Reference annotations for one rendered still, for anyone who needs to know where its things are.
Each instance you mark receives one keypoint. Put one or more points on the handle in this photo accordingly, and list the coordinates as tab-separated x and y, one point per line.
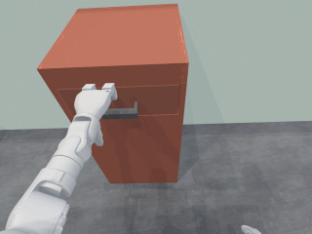
121	113

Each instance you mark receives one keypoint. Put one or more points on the drawer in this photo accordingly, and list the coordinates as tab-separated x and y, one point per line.
151	99

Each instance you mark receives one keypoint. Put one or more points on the robot left hand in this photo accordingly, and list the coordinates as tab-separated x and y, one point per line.
95	102

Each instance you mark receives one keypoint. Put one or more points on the left robot forearm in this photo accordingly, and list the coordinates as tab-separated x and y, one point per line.
58	179

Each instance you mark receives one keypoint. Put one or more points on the cabinet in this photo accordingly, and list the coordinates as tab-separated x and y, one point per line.
140	45

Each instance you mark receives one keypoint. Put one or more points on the left robot upper arm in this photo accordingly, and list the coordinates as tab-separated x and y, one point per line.
40	213

